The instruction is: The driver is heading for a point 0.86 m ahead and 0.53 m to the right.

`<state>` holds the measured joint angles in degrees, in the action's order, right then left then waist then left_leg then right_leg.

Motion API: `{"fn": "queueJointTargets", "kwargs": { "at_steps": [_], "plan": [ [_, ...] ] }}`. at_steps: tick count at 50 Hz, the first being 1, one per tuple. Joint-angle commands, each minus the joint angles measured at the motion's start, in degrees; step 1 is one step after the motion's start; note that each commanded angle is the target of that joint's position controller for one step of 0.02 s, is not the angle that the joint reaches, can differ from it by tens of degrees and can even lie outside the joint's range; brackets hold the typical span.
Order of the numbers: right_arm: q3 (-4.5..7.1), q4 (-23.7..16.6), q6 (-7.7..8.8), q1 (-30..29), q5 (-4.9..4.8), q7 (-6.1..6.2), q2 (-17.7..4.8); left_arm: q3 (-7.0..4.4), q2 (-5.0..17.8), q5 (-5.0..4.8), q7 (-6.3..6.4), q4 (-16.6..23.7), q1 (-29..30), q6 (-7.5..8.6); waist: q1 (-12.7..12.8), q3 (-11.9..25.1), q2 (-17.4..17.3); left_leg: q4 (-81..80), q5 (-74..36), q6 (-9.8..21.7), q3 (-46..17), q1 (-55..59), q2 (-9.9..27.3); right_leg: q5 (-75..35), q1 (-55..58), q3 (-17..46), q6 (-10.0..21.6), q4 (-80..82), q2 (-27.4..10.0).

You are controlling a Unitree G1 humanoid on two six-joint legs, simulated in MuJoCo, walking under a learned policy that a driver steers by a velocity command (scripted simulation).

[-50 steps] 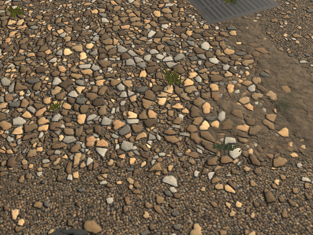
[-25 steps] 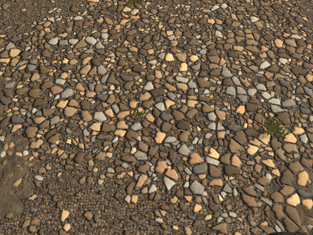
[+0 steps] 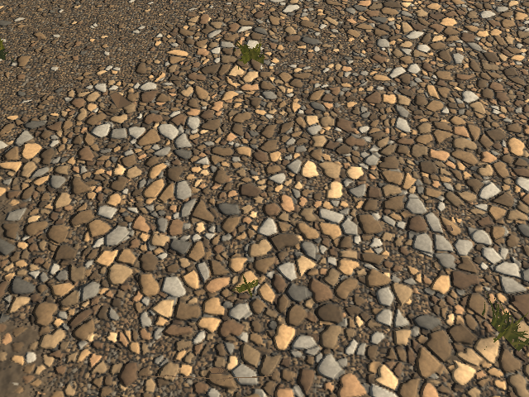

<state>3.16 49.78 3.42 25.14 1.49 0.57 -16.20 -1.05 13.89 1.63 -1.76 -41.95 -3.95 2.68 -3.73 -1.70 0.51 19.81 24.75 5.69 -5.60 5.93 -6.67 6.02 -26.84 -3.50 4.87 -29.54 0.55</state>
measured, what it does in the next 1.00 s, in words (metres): walks ahead, turning right: left foot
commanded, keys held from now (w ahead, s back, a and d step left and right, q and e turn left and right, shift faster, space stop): w+e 1.00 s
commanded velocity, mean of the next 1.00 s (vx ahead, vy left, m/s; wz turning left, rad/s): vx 0.50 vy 0.00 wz -0.49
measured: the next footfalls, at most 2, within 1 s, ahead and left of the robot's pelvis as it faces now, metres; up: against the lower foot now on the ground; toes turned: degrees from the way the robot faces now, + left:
left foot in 0.54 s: +0.48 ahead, +0.04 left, +0.00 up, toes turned -20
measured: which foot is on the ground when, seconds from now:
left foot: down 0.00-0.00, up 0.02-0.52, down 0.54-1.00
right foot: down 0.00-0.54, up 0.56-1.00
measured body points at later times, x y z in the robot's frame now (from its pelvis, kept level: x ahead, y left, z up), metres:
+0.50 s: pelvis +0.27 -0.02 +0.01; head +0.30 -0.03 +0.46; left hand +0.30 +0.26 -0.11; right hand +0.45 -0.29 -0.07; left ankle +0.44 +0.06 -0.71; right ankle +0.13 -0.08 -0.72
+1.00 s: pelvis +0.51 -0.09 +0.01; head +0.54 -0.11 +0.46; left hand +0.82 -0.03 -0.08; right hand +0.34 -0.30 -0.12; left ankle +0.44 +0.06 -0.72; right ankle +0.57 -0.26 -0.69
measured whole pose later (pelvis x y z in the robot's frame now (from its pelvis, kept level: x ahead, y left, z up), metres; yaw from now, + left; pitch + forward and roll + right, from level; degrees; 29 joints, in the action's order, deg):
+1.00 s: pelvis +0.51 -0.09 +0.01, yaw -34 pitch +2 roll +1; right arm 2.2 50.1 4.2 24.4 1.2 0.5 -14.4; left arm -1.8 14.8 2.3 -4.8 -39.3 -1.6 -0.4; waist -4.4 -2.7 1.8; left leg 14.6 20.4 -0.1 14.3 4.5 0.1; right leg 6.3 -34.1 -4.1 4.4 -38.6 -2.2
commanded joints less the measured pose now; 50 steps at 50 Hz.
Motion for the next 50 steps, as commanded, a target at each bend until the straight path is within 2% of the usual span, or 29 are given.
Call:
{"fn": "queueJointTargets", "kwargs": {
  "at_steps": [1, 2, 3, 4, 5, 6, 7, 10, 13, 15, 18, 21, 23, 25, 26, 27, 28, 29, 30, 31, 33, 35, 37, 42, 44, 47, 49, 50],
  "plan": [
    [0.53, -4.52, 0.96, 0.87, -0.61, 0.21, -5.01, -4.5, 13.75, 1.21, 1.65, -2.73, -23.74, 1.1, 11.08, 15.27, 5.27, 39.54, -39.92, -0.56, 4.56, -19.44, 8.73, 7.57, 35.6, 20.96, 8.76, 3.62, -12.83],
    [0.39, -4.77, 1.05, 5.29, -0.72, -0.33, -3.42, -5.39, 16.44, 0.39, 1.08, -3.62, -22.42, 0.5, 6.79, 16.82, 15.84, 53.73, 4.0, -2.48, 5.5, -36.85, -0.89, 5.38, 42.71, 47.1, 15.93, 11.7, -22.04],
    [0.57, -5.06, 1.01, 0.06, 1.15, -0.18, -6.4, -4.59, 12.01, -1.62, 0.36, -2.99, -17.22, 0.05, 5.8, 9.35, 5.87, 55.47, 0.22, -1.76, 0.34, -42.01, 3.7, 12.34, 36.91, 45.18, 14.29, 13.85, -19.32],
    [0.51, -6.09, 1.42, -4.73, 0.83, -0.6, -6.64, -4.09, 9.53, -1.75, 0.2, -2.1, -13.34, -0.07, 5.31, 3.54, 2.11, 53.23, -5.05, -1.99, 0.79, -42.43, 6.27, 10.39, 29.34, 36.18, 13.11, 14.58, -17.39],
    [0.22, -6.77, 1.62, -7.12, 0.73, -0.85, -6.04, -3.7, 8.07, -1.21, 0.2, -2.14, -11.92, 0.02, 4.58, 1.25, 0.13, 50.05, -7.31, -2.32, 1.3, -41.2, 8.03, 4.58, 24.79, 31.21, 11.64, 15.71, -14.44],
    [0.11, -7.21, 1.16, -7.49, 1.1, -1.01, -5.73, -3.5, 7.61, -1.3, 0.42, -2.79, -12.27, 0.25, 3.48, 0.08, 0.53, 47.51, -7.76, -3.11, 1.55, -39.82, 9.11, -1.35, 21.8, 27.67, 10.57, 16.2, -12.22],
    [-0.2, -7.2, 0.4, -6.67, 1.42, -1.17, -5.06, -3.38, 7.37, -1.47, 0.58, -3.45, -12.59, 0.56, 2.46, 0.78, 1.64, 45.35, -8.02, -4.12, 1.82, -37.53, 9.78, -5.21, 19.85, 24.86, 9.88, 16.83, -10.37],
    [-0.76, -8.05, -0.91, -8.25, 1.52, -1.47, -3.68, -3.99, 9.02, -1.88, 0.81, -4.52, -15.23, 1.19, 2.3, 1.49, 2.34, 40.87, -8.53, -6.64, 3.65, -37.9, 10.14, -9.86, 17.69, 21.56, 10.78, 18.13, -8.41],
    [-1.1, -10.68, -1.23, -16.23, 1.36, -1.49, -3.35, -4.36, 9.67, -1.88, 1.07, -5.13, -18.0, 0.93, 4.28, -0.95, 2.23, 32.6, -14.6, -8.6, 4.84, -41.93, 10.84, -7.77, 16.87, 21.03, 10.09, 20.05, -6.85],
    [-1.41, -11.98, -1.18, -20.6, 1.12, -1.6, -2.86, -4.57, 9.75, -1.94, 1.1, -5.57, -20.03, 0.81, 5.92, -0.94, 2.53, 26.85, -19.34, -9.17, 5.03, -42.44, 10.42, -8.78, 18.24, 20.78, 8.63, 19.34, -5.82],
    [-1.8, -13.58, -0.88, -25.74, 0.64, -1.79, -2.53, -4.81, 9.95, -1.7, 1.39, -6.15, -23.14, 0.59, 8.11, -0.27, 3.01, 20.79, -22.97, -9.1, 5.03, -42.48, 9.14, -12.7, 21.79, 21.55, 7.58, 16.66, -5.57],
    [-2.03, -15.16, -0.26, -29.39, 0.18, -1.77, -2.92, -4.98, 10.3, -0.99, 1.84, -6.04, -24.6, 0.28, 9.17, -0.07, 3.47, 16.39, -22.03, -8.33, 4.79, -41.26, 7.55, -17.86, 24.87, 23.7, 7.27, 13.03, -6.6],
    [-1.78, -15.19, 0.23, -27.75, 0.03, -1.61, -4.08, -5.26, 11.12, -0.72, 2.31, -5.23, -22.86, 0.19, 7.51, 0.27, 4.07, 12.63, -19.55, -7.14, 3.68, -36.32, 6.89, -19.21, 24.85, 25.79, 5.94, 10.5, -7.48],
    [-0.96, -12.74, 0.83, -19.51, -0.11, -0.9, -6.04, -5.54, 12.22, -0.7, 2.27, -4.02, -19.18, 0.35, 3.34, 2.87, 4.09, 8.53, -15.78, -5.33, 4.22, -23.05, 4.77, -24.05, 21.23, 26.21, 3.73, 4.27, -6.18],
    [-0.18, -10.91, 1.56, -12.54, 0.3, -0.17, -7.88, -5.36, 11.72, -1.23, 1.77, -3.86, -18.36, 0.74, -0.29, 6.7, 1.0, 5.08, -16.79, -3.63, 2.81, -12.23, 6.62, -23.44, 18.01, 23.64, 2.25, -5.21, -2.76],
    [0.9, -10.47, 1.94, -3.51, 1.58, 0.93, -12.17, -4.27, 7.95, -1.94, 1.31, -2.18, -18.6, 1.3, -3.5, 15.18, -5.52, 3.22, -4.91, -0.6, -9.38, 0.77, 19.29, -10.45, 11.7, 18.68, 0.85, -20.32, 0.66],
    [1.98, -10.77, 0.94, -3.76, 2.09, 1.2, -16.61, -3.4, 3.71, -3.22, 1.43, -0.69, -25.37, 1.03, 0.44, 19.79, -17.8, -2.86, 0.32, 5.67, -34.1, 11.65, 32.69, 26.25, -5.0, 11.45, -0.76, -33.65, 9.1],
    [1.79, -10.7, 0.12, -6.4, 1.21, 0.91, -12.44, -3.81, 8.6, -1.01, 2.0, -2.43, -24.68, 0.02, 1.7, 14.3, -10.57, -3.9, 7.91, 6.62, -37.79, 5.66, 31.87, 24.03, -10.79, 10.36, -0.27, -39.64, 3.47],
    [0.56, -11.4, 0.09, -9.65, 0.71, 0.65, -7.27, -4.11, 9.35, -0.31, 1.51, -2.6, -20.35, -0.34, 1.84, 6.93, -4.04, -5.1, 6.15, 5.26, -28.6, -2.06, 28.73, 18.33, -10.48, 10.16, -0.38, -39.77, 1.23],
    [-0.1, -11.07, 0.27, -11.61, 0.67, 0.38, -4.92, -3.97, 8.29, -0.29, 0.91, -2.16, -17.7, -0.49, 2.54, 3.2, -2.57, -6.4, -2.37, 4.04, -20.1, -7.33, 25.62, 14.87, -9.2, 9.39, -0.93, -37.83, -0.42],
    [-0.43, -9.7, 1.0, -10.83, 0.4, 0.39, -3.95, -3.87, 7.27, 0.52, -0.2, -1.98, -16.69, -1.66, 3.63, 1.12, -6.84, -8.03, -14.02, 2.09, -9.29, -11.95, 21.5, 12.86, -6.87, 8.21, -1.94, -35.69, -2.38],
    [-0.17, -8.51, 2.11, -8.94, -0.22, -0.03, -4.25, -3.66, 6.46, 0.48, -0.86, -1.28, -15.57, -2.49, 4.02, 1.74, -6.91, -8.63, -22.33, 2.35, -4.76, -12.17, 21.07, 11.04, -7.04, 7.54, -2.37, -35.74, -2.59],
    [0.19, -7.65, 2.65, -7.86, -0.58, -0.26, -4.82, -3.38, 5.87, 0.5, -1.48, 0.14, -12.18, -2.85, 4.07, 1.28, -6.28, -9.96, -25.95, 3.03, -1.19, -11.26, 21.56, 8.01, -10.39, 7.28, -2.9, -35.1, -3.33],
    [0.49, -5.41, 2.41, -5.23, -0.43, -0.44, -4.87, -2.35, 4.44, 0.29, -2.45, 3.45, -2.8, -2.68, 2.71, -1.11, -5.32, -11.13, -31.35, 2.62, 8.05, -9.87, 19.9, -1.51, -13.76, 4.67, -3.78, -24.51, -4.01],
    [0.66, -4.66, 2.32, -4.29, -0.47, -0.41, -5.37, -1.69, 3.57, 0.25, -2.93, 4.73, 1.17, -2.39, 1.75, -1.94, -5.37, -10.94, -32.27, 1.93, 11.14, -9.84, 19.47, -4.81, -11.3, 2.45, -3.18, -17.54, -3.89],
    [1.04, -3.09, 1.9, -1.61, -0.45, -0.02, -6.64, -1.26, 3.56, 0.49, -3.35, 6.68, 5.89, -2.3, 0.51, -3.17, -5.22, -9.78, -35.54, 1.24, 13.51, -6.29, 21.02, -2.94, -9.31, -0.76, -1.28, -10.62, -3.38],
    [1.19, -2.07, 1.2, -0.36, -0.34, 0.32, -7.44, -1.33, 4.04, 0.81, -3.13, 7.36, 6.7, -2.31, 0.61, -2.95, -5.32, -6.22, -44.04, 0.53, 15.46, -2.89, 21.74, 1.47, -7.13, -2.77, 0.57, -7.51, -1.74],
    [1.3, -1.69, 0.83, -0.15, -0.27, 0.54, -8.22, -1.51, 4.36, 0.98, -2.83, 7.28, 5.83, -2.33, 1.31, -1.96, -5.91, -2.55, -53.39, 0.11, 16.75, -1.61, 21.9, 4.6, -4.39, -4.02, 1.71, -6.46, 0.02]
  ]
}}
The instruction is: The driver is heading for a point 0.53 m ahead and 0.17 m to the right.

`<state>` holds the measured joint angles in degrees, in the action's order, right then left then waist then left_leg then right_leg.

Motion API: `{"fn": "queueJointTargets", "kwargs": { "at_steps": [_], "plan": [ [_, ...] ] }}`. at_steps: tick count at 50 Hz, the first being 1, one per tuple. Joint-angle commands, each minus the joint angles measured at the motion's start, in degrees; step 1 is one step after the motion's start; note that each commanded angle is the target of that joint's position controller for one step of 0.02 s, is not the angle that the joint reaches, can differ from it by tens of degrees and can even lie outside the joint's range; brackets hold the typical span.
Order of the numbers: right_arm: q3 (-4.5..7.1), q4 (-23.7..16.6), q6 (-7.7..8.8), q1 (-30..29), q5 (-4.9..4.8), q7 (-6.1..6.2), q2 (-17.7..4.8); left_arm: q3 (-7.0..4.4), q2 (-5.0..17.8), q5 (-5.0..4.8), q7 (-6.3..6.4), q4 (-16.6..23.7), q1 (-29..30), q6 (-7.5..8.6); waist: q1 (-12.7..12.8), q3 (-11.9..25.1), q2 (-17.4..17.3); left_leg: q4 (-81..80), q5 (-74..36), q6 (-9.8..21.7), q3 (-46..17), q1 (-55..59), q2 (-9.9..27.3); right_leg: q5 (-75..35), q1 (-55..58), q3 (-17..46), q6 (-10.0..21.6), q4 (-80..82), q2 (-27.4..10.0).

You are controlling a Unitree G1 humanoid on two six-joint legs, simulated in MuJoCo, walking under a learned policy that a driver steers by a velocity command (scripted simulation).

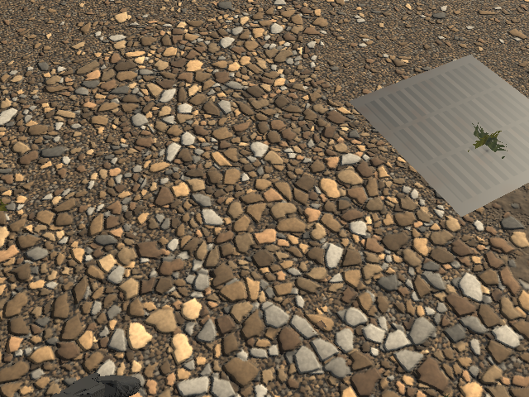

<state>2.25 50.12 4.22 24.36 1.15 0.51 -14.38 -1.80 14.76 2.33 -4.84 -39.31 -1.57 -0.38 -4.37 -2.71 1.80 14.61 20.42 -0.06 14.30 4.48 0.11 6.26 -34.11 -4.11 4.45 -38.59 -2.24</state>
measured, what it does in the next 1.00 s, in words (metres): walks ahead, turning right: right foot, then left foot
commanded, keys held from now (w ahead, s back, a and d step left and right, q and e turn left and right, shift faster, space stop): w+e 0.58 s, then no key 0.42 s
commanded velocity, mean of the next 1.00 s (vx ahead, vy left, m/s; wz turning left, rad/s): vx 0.39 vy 0.00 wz -0.46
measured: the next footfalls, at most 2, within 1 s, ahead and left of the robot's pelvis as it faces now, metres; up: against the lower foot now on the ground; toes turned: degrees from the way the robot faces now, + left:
right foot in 0.06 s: +0.19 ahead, -0.09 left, +0.00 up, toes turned -6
left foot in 0.58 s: +0.53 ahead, +0.01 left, +0.00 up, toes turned -24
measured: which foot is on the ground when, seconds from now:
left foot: down 0.00-0.08, up 0.10-0.56, down 0.58-1.00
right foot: up 0.00-0.04, down 0.06-0.58, up 0.60-0.98, down 1.00-1.00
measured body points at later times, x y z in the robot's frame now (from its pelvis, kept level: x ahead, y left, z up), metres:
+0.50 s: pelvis +0.27 -0.04 +0.01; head +0.31 -0.05 +0.45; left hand +0.34 +0.24 -0.11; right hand +0.41 -0.32 -0.09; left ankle +0.47 +0.06 -0.70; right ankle +0.15 -0.08 -0.73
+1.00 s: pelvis +0.46 -0.07 +0.00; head +0.48 -0.09 +0.45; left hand +0.71 +0.07 -0.11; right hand +0.37 -0.32 -0.13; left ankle +0.49 +0.03 -0.73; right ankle +0.48 -0.19 -0.73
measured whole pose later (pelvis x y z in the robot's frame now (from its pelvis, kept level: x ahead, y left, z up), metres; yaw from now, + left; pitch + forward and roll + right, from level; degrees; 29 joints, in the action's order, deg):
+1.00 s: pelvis +0.46 -0.07 +0.00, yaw -27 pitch +0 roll +2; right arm 1.0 49.1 2.1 18.8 0.5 -0.4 -13.9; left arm -0.4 13.5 1.8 -1.0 -44.7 -8.2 -0.2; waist -3.1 -2.9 1.5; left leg 25.1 15.6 1.4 5.2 -9.5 -1.0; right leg 7.7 -20.5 1.6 1.6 -30.5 1.0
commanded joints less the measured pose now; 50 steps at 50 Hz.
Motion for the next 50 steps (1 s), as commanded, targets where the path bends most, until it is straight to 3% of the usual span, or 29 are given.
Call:
{"fn": "queueJointTargets", "kwargs": {
  "at_steps": [1, 2, 3, 4, 5, 6, 7, 8, 9, 11, 14, 18, 24, 26, 28, 29, 30, 31, 32, 33, 34, 35, 36, 38, 41, 44, 47, 49, 50],
  "plan": [
    [2.41, -1.65, -0.41, 0.9, 0.12, 0.83, -11.06, -1.09, 4.11, 0.47, 0.65, 4.1, 1.07, 0.78, 3.19, 0.98, -7.96, 8.21, -58.32, 5.57, -2.08, 0.86, 15.32, 7.68, 6.7, -4.44, 3.43, 3.31, 5.0],
    [2.51, -1.49, -0.94, 1.02, 0.09, 0.96, -11.84, -1.72, 5.14, 0.6, 1.08, 2.72, -4.13, 1.11, 5.48, 4.29, -7.93, 16.82, -63.0, 5.44, -1.3, 0.58, 15.31, 9.54, 12.88, -4.55, 5.02, 5.0, 7.28],
    [2.41, -1.96, -1.34, 0.33, -0.14, 1.0, -11.97, -2.77, 6.7, 1.04, 1.8, -0.33, -13.56, 1.63, 9.81, 9.6, -5.8, 29.65, -57.66, 4.23, -0.03, -4.88, 14.31, 7.37, 25.55, -3.22, 6.97, 9.46, 8.6],
    [1.63, -4.45, -1.14, 1.0, -0.52, 0.58, -9.23, -4.67, 12.33, 1.47, 2.89, -1.98, -21.29, 1.56, 12.36, 16.47, 1.35, 47.89, -35.8, 1.96, 0.33, -21.26, 11.82, 16.54, 43.02, 12.97, 11.18, 11.75, -2.8],
    [1.3, -8.77, -0.72, -0.67, -0.26, -0.36, -6.27, -5.95, 17.41, -0.66, 3.39, -0.63, -18.96, 0.97, 8.99, 20.73, 12.45, 66.64, 10.17, -1.25, -5.11, -42.44, -0.32, 12.27, 54.3, 44.23, 18.29, 18.68, -17.42],
    [1.95, -10.15, -0.35, -7.34, 0.4, -0.49, -10.04, -5.85, 16.22, -1.57, 3.89, -0.48, -20.85, 0.38, 12.18, 18.12, 2.87, 68.5, 6.7, -0.92, -14.81, -48.46, 1.48, 3.14, 52.84, 42.03, 18.33, 20.82, -16.76],
    [1.28, -10.68, 0.28, -9.0, -0.41, -0.67, -8.17, -5.25, 13.76, -1.82, 4.47, -1.76, -18.61, 0.52, 10.0, 10.84, 0.63, 65.09, 1.69, -0.47, -15.64, -49.03, 4.3, -3.36, 46.04, 33.39, 17.28, 20.82, -15.4],
    [1.03, -9.79, 0.57, -7.72, -0.42, -0.58, -7.55, -4.4, 10.71, -1.93, 4.68, -2.27, -16.47, 0.9, 6.87, 5.56, -1.96, 58.5, -0.3, -0.36, -15.5, -45.35, 6.23, -10.26, 37.4, 27.94, 14.65, 21.81, -12.31],
    [1.09, -9.77, -0.12, -7.45, 0.5, -0.59, -7.42, -3.89, 9.31, -2.07, 4.87, -2.35, -14.45, 1.4, 4.59, 3.54, -2.05, 54.67, -0.12, -0.81, -16.03, -41.94, 7.17, -13.62, 32.01, 24.46, 13.08, 22.55, -9.26],
    [1.05, -8.83, -2.16, -4.72, 1.84, -0.91, -6.95, -3.32, 8.04, -2.19, 4.61, -1.79, -12.59, 2.41, 2.28, 4.13, -1.1, 51.22, -0.26, -1.87, -15.59, -36.76, 7.03, -16.49, 26.56, 21.22, 12.61, 24.1, -6.4],
    [0.86, -10.1, -3.27, -8.2, 1.7, -1.39, -5.64, -3.83, 9.64, -2.11, 4.22, -2.86, -15.18, 3.27, 2.72, 2.91, -0.6, 45.09, -5.21, -3.03, -14.44, -38.11, 6.49, -12.77, 23.42, 20.2, 12.42, 26.47, -4.27],
    [0.6, -13.08, -3.17, -18.22, 1.39, -1.51, -5.32, -4.01, 9.78, -2.17, 4.19, -4.21, -19.99, 3.38, 6.21, 0.3, 0.85, 33.92, -14.57, -3.62, -14.74, -42.5, 5.71, -8.95, 25.65, 21.61, 10.5, 27.15, -3.13],
    [0.03, -16.48, -1.99, -27.36, 0.55, -1.94, -5.71, -4.36, 10.99, -1.53, 5.04, -5.34, -25.36, 3.32, 9.53, 0.34, 1.73, 22.38, -17.17, -2.33, -15.27, -40.91, 2.01, -17.29, 32.64, 24.98, 8.86, 21.52, -4.4],
    [0.3, -16.24, -1.54, -24.9, 0.4, -1.73, -6.8, -4.55, 11.86, -1.37, 5.46, -4.84, -23.61, 3.29, 7.61, 0.65, 2.56, 18.3, -14.52, -1.1, -15.91, -34.18, 0.85, -18.97, 31.72, 26.6, 6.97, 19.15, -4.87],
    [1.25, -13.33, -0.91, -15.22, 0.34, -0.77, -8.81, -4.64, 12.66, -1.4, 5.21, -4.2, -20.44, 3.56, 2.73, 4.07, 2.08, 14.35, -10.84, 0.8, -14.62, -18.64, -1.85, -25.95, 27.51, 26.06, 4.44, 10.8, -2.59],
    [2.08, -11.66, -0.1, -7.67, 0.96, -0.01, -11.03, -4.25, 11.44, -1.93, 4.68, -4.15, -19.92, 4.0, -1.2, 8.65, -1.57, 11.35, -10.64, 2.69, -17.51, -6.77, 1.73, -23.26, 23.14, 22.75, 2.88, -0.9, 1.46],
    [3.11, -11.74, 0.19, 0.51, 2.48, 1.06, -15.84, -2.89, 6.36, -3.4, 4.59, -2.28, -21.75, 4.38, -3.19, 17.82, -9.24, 9.04, -1.79, 6.39, -33.75, 7.26, 17.05, -5.99, 14.05, 16.22, 0.51, -18.54, 6.35],
    [3.72, -11.82, -0.55, -2.13, 2.25, 0.89, -18.53, -2.62, 5.34, -3.19, 4.91, -1.53, -27.64, 4.03, 1.66, 19.82, -19.76, 3.16, -12.5, 12.44, -56.19, 10.22, 26.62, 27.25, 2.2, 11.65, -0.73, -28.41, 12.77],
    [2.78, -12.11, -0.92, -5.63, 0.85, 0.51, -12.89, -3.08, 8.56, -1.23, 5.57, -4.14, -27.04, 2.98, 3.41, 12.73, -9.63, 4.94, -16.7, 13.26, -52.38, 2.93, 24.83, 23.4, 0.27, 12.6, -0.62, -33.16, 7.69],
    [1.59, -12.23, -0.78, -8.41, 0.2, 0.18, -8.28, -3.16, 8.3, -0.92, 5.27, -4.63, -24.0, 2.6, 3.76, 7.28, -4.3, 5.44, -26.85, 12.94, -42.47, -3.75, 21.98, 20.06, 1.79, 11.83, -1.21, -32.83, 6.68],
    [0.8, -11.9, -0.62, -10.08, 0.16, -0.1, -5.91, -2.99, 7.19, -0.87, 5.0, -4.48, -22.16, 2.24, 4.47, 5.37, -3.37, 5.05, -35.7, 11.73, -34.55, -7.46, 18.95, 18.52, 3.05, 11.18, -1.72, -30.52, 5.25],
    [0.41, -11.12, -0.25, -9.94, -0.08, -0.1, -5.12, -2.94, 6.57, -0.52, 4.64, -4.25, -21.07, 1.66, 4.71, 4.44, -6.02, 4.6, -43.43, 10.98, -29.4, -9.53, 16.8, 18.01, 3.98, 10.77, -2.3, -28.56, 4.55],
    [0.37, -10.27, 0.17, -9.92, -0.25, -0.26, -5.36, -2.79, 5.94, -0.35, 4.29, -4.42, -21.34, 1.05, 5.23, 4.38, -8.14, 4.23, -49.74, 10.75, -25.57, -11.36, 15.11, 17.31, 5.55, 10.24, -2.95, -27.76, 4.97],
    [0.59, -8.84, 0.99, -8.97, -0.36, -0.64, -6.45, -2.61, 5.22, -0.71, 3.85, -4.16, -21.0, 0.53, 5.91, 6.24, -9.25, 4.05, -57.55, 11.24, -21.97, -11.49, 14.29, 14.99, 6.77, 10.34, -3.63, -25.66, 6.51],
    [0.48, -7.7, 0.58, -10.1, -0.2, -0.61, -6.84, -1.76, 3.99, -0.74, 3.57, -3.69, -18.1, 0.08, 6.51, 6.67, -8.96, 3.31, -57.04, 11.26, -17.59, -12.47, 13.26, 11.36, 7.59, 9.03, -4.34, -16.92, 6.07],
    [0.38, -6.37, -0.23, -9.9, -0.39, -0.75, -7.15, -0.4, 2.53, -0.74, 3.34, -3.24, -13.5, -0.16, 5.21, 6.69, -10.51, 3.43, -53.1, 9.93, -13.85, -15.25, 11.07, 5.65, 14.18, 5.39, -4.37, -4.78, 4.61],
    [0.73, -4.49, -1.17, -7.26, -0.62, -0.93, -8.15, 0.03, 3.02, -0.83, 3.72, -3.4, -11.03, 0.06, 3.79, 6.41, -10.34, 5.5, -46.41, 9.73, -15.77, -14.56, 11.85, 4.24, 17.96, 3.8, -3.7, 2.32, 4.27],
    [0.64, -3.94, -1.79, -7.82, -1.12, -0.67, -7.83, 0.29, 2.82, -0.51, 4.2, -4.2, -11.64, 0.83, 5.11, 5.37, -8.17, 8.66, -36.1, 7.88, -16.79, -16.53, 11.28, -0.55, 23.68, 3.78, -2.2, 11.93, 3.91],
    [0.38, -3.45, -1.94, -6.32, -0.67, -0.53, -6.91, 0.25, 3.96, -0.1, 4.58, -4.51, -11.71, 1.33, 5.21, 5.33, -4.93, 10.64, -28.42, 5.59, -16.88, -18.28, 9.86, -5.8, 27.72, 7.15, -1.52, 17.02, 1.57]
  ]
}}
